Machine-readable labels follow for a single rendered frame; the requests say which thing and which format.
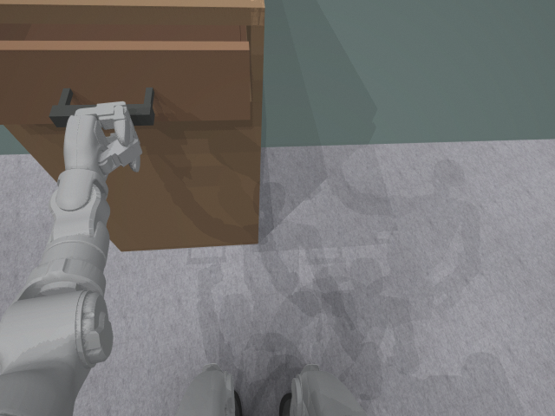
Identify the robot thigh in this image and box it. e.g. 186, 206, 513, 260
291, 371, 368, 416
175, 370, 235, 416

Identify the left robot thigh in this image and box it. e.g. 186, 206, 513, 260
175, 370, 235, 416

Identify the robot left forearm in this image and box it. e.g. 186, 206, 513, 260
0, 169, 110, 373

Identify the right robot thigh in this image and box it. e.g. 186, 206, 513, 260
291, 371, 368, 416

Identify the cabinet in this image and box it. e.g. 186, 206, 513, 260
0, 0, 265, 251

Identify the robot left hand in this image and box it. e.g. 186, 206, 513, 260
63, 101, 142, 182

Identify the handle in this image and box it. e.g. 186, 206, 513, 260
49, 88, 155, 127

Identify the robot left upper arm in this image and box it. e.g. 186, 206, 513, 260
0, 290, 114, 416

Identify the drawer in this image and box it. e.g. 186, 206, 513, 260
0, 23, 251, 125

